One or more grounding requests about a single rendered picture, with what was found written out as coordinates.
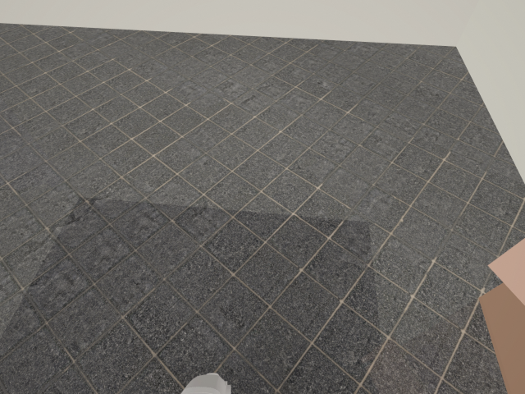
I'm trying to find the cupboard door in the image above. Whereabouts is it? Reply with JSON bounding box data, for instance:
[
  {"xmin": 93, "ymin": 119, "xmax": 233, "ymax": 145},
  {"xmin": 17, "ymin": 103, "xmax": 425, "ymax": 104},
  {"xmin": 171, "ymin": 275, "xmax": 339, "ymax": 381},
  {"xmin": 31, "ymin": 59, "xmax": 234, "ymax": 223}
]
[{"xmin": 487, "ymin": 238, "xmax": 525, "ymax": 305}]

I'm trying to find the left robot thigh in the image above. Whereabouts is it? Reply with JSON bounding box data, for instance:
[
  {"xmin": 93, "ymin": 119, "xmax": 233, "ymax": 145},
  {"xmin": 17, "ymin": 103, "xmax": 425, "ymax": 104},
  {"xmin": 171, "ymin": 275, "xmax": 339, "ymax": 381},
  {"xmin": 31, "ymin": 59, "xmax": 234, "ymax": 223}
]
[{"xmin": 181, "ymin": 374, "xmax": 231, "ymax": 394}]

